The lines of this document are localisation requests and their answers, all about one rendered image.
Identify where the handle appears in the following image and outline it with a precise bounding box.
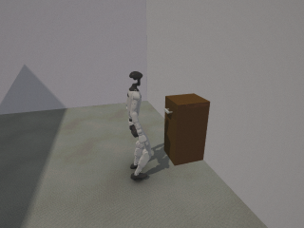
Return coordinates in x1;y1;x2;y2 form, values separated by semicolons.
163;108;172;114

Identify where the cabinet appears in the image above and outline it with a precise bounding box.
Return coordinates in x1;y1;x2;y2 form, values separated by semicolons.
163;93;210;166

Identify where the robot right shin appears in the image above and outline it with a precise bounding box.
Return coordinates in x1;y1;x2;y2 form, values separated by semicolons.
135;151;152;176

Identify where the drawer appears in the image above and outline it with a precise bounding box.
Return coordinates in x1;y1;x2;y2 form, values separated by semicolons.
165;101;177;121

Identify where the right robot hand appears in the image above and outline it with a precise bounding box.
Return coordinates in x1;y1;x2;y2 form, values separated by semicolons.
139;134;149;149

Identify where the robot right forearm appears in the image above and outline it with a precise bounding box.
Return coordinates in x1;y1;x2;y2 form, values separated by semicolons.
131;112;143;136

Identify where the robot right upper arm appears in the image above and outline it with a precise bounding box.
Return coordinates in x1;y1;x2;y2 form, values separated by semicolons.
130;91;141;117

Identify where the robot right thigh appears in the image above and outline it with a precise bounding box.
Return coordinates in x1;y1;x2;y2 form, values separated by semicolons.
131;125;151;156

